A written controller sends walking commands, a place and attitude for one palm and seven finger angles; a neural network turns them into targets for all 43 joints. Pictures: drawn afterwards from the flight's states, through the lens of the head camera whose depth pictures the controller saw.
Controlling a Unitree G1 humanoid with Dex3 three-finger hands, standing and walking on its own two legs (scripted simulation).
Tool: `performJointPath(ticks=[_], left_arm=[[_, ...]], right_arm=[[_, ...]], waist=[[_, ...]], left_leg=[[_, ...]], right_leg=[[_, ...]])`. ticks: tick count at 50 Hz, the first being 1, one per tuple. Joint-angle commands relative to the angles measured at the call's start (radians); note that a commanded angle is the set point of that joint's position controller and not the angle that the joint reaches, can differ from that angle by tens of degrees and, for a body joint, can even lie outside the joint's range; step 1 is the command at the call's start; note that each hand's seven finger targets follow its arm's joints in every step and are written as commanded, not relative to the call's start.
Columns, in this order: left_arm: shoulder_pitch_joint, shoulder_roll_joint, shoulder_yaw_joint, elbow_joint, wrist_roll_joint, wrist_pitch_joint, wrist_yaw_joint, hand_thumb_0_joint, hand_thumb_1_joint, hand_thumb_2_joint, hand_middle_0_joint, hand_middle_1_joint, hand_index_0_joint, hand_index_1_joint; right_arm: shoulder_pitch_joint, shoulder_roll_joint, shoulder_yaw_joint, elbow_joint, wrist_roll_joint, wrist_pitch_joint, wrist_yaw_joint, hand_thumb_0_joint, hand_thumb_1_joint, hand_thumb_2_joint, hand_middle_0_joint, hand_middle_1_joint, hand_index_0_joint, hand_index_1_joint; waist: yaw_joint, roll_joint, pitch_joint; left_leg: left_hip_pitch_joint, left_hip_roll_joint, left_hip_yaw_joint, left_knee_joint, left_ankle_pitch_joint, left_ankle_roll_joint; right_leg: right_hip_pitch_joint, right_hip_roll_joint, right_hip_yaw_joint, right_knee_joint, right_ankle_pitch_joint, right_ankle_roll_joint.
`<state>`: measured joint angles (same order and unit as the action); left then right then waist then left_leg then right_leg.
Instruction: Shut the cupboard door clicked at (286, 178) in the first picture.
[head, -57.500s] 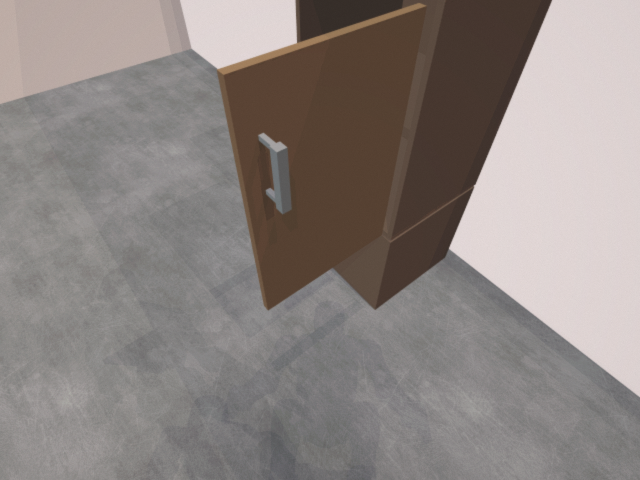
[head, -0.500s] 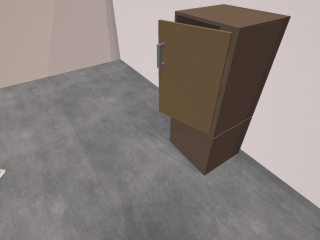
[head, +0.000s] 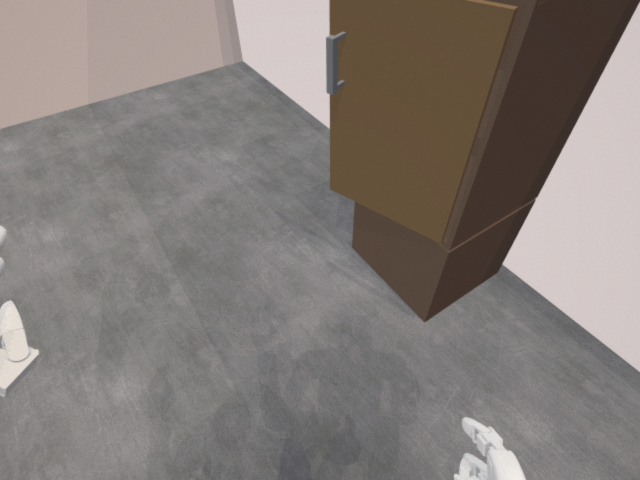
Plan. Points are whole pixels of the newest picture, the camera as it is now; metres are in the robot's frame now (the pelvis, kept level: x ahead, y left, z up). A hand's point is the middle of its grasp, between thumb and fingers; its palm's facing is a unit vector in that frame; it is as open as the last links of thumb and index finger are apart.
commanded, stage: stop stepping back and stand still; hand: left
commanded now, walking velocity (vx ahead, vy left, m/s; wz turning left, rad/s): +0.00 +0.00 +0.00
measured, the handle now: (336, 63) +0.97 +0.01 +0.08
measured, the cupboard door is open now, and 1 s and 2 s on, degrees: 18 18 18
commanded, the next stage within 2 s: let the arm hang, fingers relaxed in 1.06 s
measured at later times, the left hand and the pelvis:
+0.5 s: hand (30, 334) +0.22 +0.28 +0.16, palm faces +0.32 -0.81 -0.50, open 7.4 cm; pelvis +0.01 +0.03 +0.00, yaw -2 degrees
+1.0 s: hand out of the picture +0.16 +0.30 +0.16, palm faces +0.42 -0.81 -0.41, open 7.4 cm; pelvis -0.04 +0.04 +0.01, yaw -1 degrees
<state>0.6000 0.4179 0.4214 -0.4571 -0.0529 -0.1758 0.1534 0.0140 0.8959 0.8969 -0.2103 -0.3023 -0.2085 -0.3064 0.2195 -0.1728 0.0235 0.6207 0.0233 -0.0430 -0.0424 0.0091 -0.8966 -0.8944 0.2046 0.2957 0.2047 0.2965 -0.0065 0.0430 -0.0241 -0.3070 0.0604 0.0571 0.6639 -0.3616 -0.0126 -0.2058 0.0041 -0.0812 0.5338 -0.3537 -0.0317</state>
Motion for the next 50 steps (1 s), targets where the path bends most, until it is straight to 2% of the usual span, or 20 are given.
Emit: performJointPath(ticks=[1, 2, 4, 5, 6, 8, 11, 14, 16, 22, 25, 29, 34, 35, 39, 40, 44, 45, 46, 50], left_arm=[[-0.134, 0.215, 0.132, -0.240, 0.016, -0.066, 0.031, 0.000, 0.900, 0.900, -0.200, -0.300, -0.200, -0.300], [-0.156, 0.216, 0.127, -0.275, 0.016, -0.070, 0.034, 0.000, 0.900, 0.900, -0.200, -0.300, -0.200, -0.300], [-0.191, 0.228, 0.128, -0.363, 0.014, -0.078, 0.041, 0.000, 0.900, 0.900, -0.200, -0.300, -0.200, -0.300], [-0.195, 0.247, 0.134, -0.378, 0.021, -0.080, 0.041, 0.000, 0.900, 0.900, -0.200, -0.300, -0.200, -0.300], [-0.154, 0.219, 0.128, -0.342, 0.024, -0.075, 0.040, 0.000, 0.900, 0.900, -0.200, -0.300, -0.200, -0.300], [-0.156, 0.204, 0.120, -0.333, 0.027, -0.077, 0.039, 0.000, 0.900, 0.900, -0.200, -0.300, -0.200, -0.300], [-0.059, 0.179, 0.132, -0.238, 0.017, -0.078, 0.032, 0.000, 0.900, 0.900, -0.200, -0.300, -0.200, -0.300], [-0.004, 0.175, 0.148, -0.186, 0.005, -0.076, 0.028, 0.000, 0.900, 0.900, -0.200, -0.300, -0.200, -0.300], [0.042, 0.179, 0.156, -0.189, -0.004, -0.073, 0.022, 0.000, 0.900, 0.900, -0.200, -0.300, -0.200, -0.300], [0.047, 0.199, 0.159, -0.291, -0.013, -0.071, 0.016, 0.000, 0.900, 0.900, -0.200, -0.300, -0.200, -0.300], [-0.015, 0.218, 0.160, -0.334, -0.007, -0.070, 0.021, 0.000, 0.900, 0.900, -0.200, -0.300, -0.200, -0.300], [-0.065, 0.177, 0.125, -0.281, 0.001, -0.067, 0.027, 0.000, 0.900, 0.900, -0.200, -0.300, -0.200, -0.300], [-0.108, 0.133, 0.087, -0.169, 0.009, -0.057, 0.022, 0.000, 0.900, 0.900, -0.200, -0.300, -0.200, -0.300], [-0.112, 0.149, 0.102, -0.155, 0.013, -0.056, 0.022, 0.000, 0.900, 0.900, -0.200, -0.300, -0.200, -0.300], [-0.161, 0.117, 0.055, -0.150, 0.023, -0.055, 0.019, 0.000, 0.900, 0.900, -0.200, -0.300, -0.200, -0.300], [-0.174, 0.148, 0.077, -0.171, 0.027, -0.058, 0.021, 0.000, 0.900, 0.900, -0.200, -0.300, -0.200, -0.300], [-0.183, 0.140, 0.066, -0.225, 0.031, -0.069, 0.025, 0.000, 0.900, 0.900, -0.200, -0.300, -0.200, -0.300], [-0.171, 0.176, 0.103, -0.232, 0.033, -0.070, 0.028, 0.000, 0.900, 0.900, -0.200, -0.300, -0.200, -0.300], [-0.163, 0.149, 0.084, -0.238, 0.031, -0.074, 0.026, 0.000, 0.900, 0.900, -0.200, -0.300, -0.200, -0.300], [-0.107, 0.168, 0.120, -0.229, 0.029, -0.079, 0.029, 0.000, 0.900, 0.900, -0.200, -0.300, -0.200, -0.300]], right_arm=[[-0.098, -0.117, -0.049, -0.152, -0.003, -0.039, -0.029, 0.000, -0.900, -0.900, 0.200, 0.300, 0.200, 0.300], [-0.095, -0.117, -0.049, -0.150, -0.007, -0.042, -0.036, 0.000, -0.900, -0.900, 0.200, 0.300, 0.200, 0.300], [-0.091, -0.141, -0.066, -0.155, -0.009, -0.052, -0.046, 0.000, -0.900, -0.900, 0.200, 0.300, 0.200, 0.300], [-0.086, -0.147, -0.071, -0.152, -0.005, -0.056, -0.044, 0.000, -0.900, -0.900, 0.200, 0.300, 0.200, 0.300], [-0.088, -0.133, -0.063, -0.151, -0.009, -0.057, -0.042, 0.000, -0.900, -0.900, 0.200, 0.300, 0.200, 0.300], [-0.090, -0.136, -0.061, -0.151, -0.004, -0.062, -0.030, 0.000, -0.900, -0.900, 0.200, 0.300, 0.200, 0.300], [-0.073, -0.136, -0.067, -0.153, 0.005, -0.054, -0.024, 0.000, -0.900, -0.900, 0.200, 0.300, 0.200, 0.300], [-0.053, -0.143, -0.071, -0.160, 0.004, -0.035, -0.017, 0.000, -0.900, -0.900, 0.200, 0.300, 0.200, 0.300], [-0.056, -0.141, -0.072, -0.170, 0.006, -0.027, -0.014, 0.000, -0.900, -0.900, 0.200, 0.300, 0.200, 0.300], [-0.074, -0.142, -0.067, -0.195, 0.004, -0.025, -0.025, 0.000, -0.900, -0.900, 0.200, 0.300, 0.200, 0.300], [-0.079, -0.148, -0.065, -0.189, 0.000, -0.036, -0.033, 0.000, -0.900, -0.900, 0.200, 0.300, 0.200, 0.300], [-0.071, -0.145, -0.061, -0.174, -0.002, -0.051, -0.040, 0.000, -0.900, -0.900, 0.200, 0.300, 0.200, 0.300], [-0.079, -0.143, -0.058, -0.160, -0.001, -0.059, -0.040, 0.000, -0.900, -0.900, 0.200, 0.300, 0.200, 0.300], [-0.082, -0.146, -0.059, -0.155, -0.003, -0.062, -0.039, 0.000, -0.900, -0.900, 0.200, 0.300, 0.200, 0.300], [-0.090, -0.145, -0.059, -0.157, -0.006, -0.065, -0.037, 0.000, -0.900, -0.900, 0.200, 0.300, 0.200, 0.300], [-0.097, -0.149, -0.062, -0.155, -0.008, -0.069, -0.038, 0.000, -0.900, -0.900, 0.200, 0.300, 0.200, 0.300], [-0.099, -0.143, -0.057, -0.158, -0.010, -0.080, -0.039, 0.000, -0.900, -0.900, 0.200, 0.300, 0.200, 0.300], [-0.102, -0.146, -0.057, -0.155, -0.013, -0.085, -0.040, 0.000, -0.900, -0.900, 0.200, 0.300, 0.200, 0.300], [-0.099, -0.138, -0.054, -0.156, -0.011, -0.087, -0.040, 0.000, -0.900, -0.900, 0.200, 0.300, 0.200, 0.300], [-0.090, -0.142, -0.057, -0.153, -0.010, -0.097, -0.038, 0.000, -0.900, -0.900, 0.200, 0.300, 0.200, 0.300]], waist=[[-0.005, -0.184, -0.095], [-0.010, -0.124, -0.115], [0.000, 0.038, -0.179], [0.008, 0.082, -0.182], [0.007, 0.148, -0.134], [0.007, 0.168, -0.079], [-0.003, 0.062, -0.070], [-0.011, 0.015, -0.132], [-0.009, -0.017, -0.176], [-0.004, 0.042, -0.179], [-0.001, 0.087, -0.151], [0.002, 0.100, -0.100], [0.002, 0.031, -0.005], [0.004, 0.015, 0.006], [0.001, -0.005, 0.044], [0.003, -0.005, 0.034], [0.004, 0.049, 0.008], [0.010, 0.055, -0.007], [0.008, 0.067, -0.010], [0.014, 0.085, -0.038]], left_leg=[[-0.098, -0.029, -0.006, -0.126, 0.065, 0.018], [0.012, -0.041, 0.010, -0.196, 0.241, 0.022], [0.257, 0.050, -0.052, -0.183, 0.697, 0.055], [0.284, 0.090, -0.087, -0.169, 0.740, 0.066], [0.260, 0.102, -0.106, -0.180, 0.782, 0.075], [0.180, 0.098, -0.093, -0.192, 0.703, 0.056], [0.066, 0.057, -0.051, -0.166, 0.554, 0.021], [0.078, 0.043, -0.028, -0.132, 0.636, 0.013], [0.098, 0.047, -0.024, -0.124, 0.692, 0.013], [0.124, 0.062, -0.036, -0.166, 0.678, 0.024], [0.102, 0.067, -0.052, -0.200, 0.568, 0.025], [0.058, 0.067, -0.060, -0.254, 0.371, 0.029], [-0.033, 0.055, -0.074, -0.328, 0.008, 0.035], [-0.046, 0.051, -0.080, -0.334, -0.038, 0.034], [-0.047, 0.033, -0.079, -0.326, -0.110, 0.033], [-0.043, 0.028, -0.077, -0.317, -0.110, 0.032], [-0.027, 0.036, -0.101, -0.350, -0.107, 0.036], [-0.038, 0.040, -0.107, -0.360, -0.120, 0.037], [-0.048, 0.042, -0.113, -0.370, -0.118, 0.039], [-0.055, 0.045, -0.118, -0.379, -0.080, 0.036]], right_leg=[[0.244, -0.233, 0.202, -0.027, 0.850, -0.058], [0.206, -0.188, 0.153, 0.005, 0.812, -0.029], [0.074, -0.089, 0.066, 0.086, 0.665, 0.039], [0.024, -0.067, 0.058, 0.072, 0.479, 0.048], [0.005, -0.046, 0.049, 0.049, 0.389, 0.046], [0.037, -0.035, 0.047, -0.027, 0.308, 0.037], [0.128, -0.069, 0.086, -0.071, 0.499, 0.017], [0.159, -0.091, 0.098, -0.039, 0.690, 0.010], [0.175, -0.091, 0.085, -0.020, 0.735, 0.016], [0.130, -0.061, 0.067, -0.027, 0.590, 0.032], [0.114, -0.056, 0.071, -0.045, 0.494, 0.034], [0.096, -0.040, 0.076, -0.080, 0.348, 0.039], [0.049, -0.041, 0.099, -0.160, 0.125, 0.038], [0.043, -0.048, 0.103, -0.180, 0.084, 0.035], [-0.028, -0.051, 0.129, -0.233, -0.038, 0.029], [-0.028, -0.058, 0.135, -0.241, -0.059, 0.025], [-0.007, -0.037, 0.108, -0.206, -0.016, 0.028], [0.017, -0.036, 0.102, -0.194, -0.007, 0.030], [0.036, -0.031, 0.094, -0.181, 0.015, 0.032], [0.090, -0.021, 0.079, -0.154, 0.090, 0.034]])
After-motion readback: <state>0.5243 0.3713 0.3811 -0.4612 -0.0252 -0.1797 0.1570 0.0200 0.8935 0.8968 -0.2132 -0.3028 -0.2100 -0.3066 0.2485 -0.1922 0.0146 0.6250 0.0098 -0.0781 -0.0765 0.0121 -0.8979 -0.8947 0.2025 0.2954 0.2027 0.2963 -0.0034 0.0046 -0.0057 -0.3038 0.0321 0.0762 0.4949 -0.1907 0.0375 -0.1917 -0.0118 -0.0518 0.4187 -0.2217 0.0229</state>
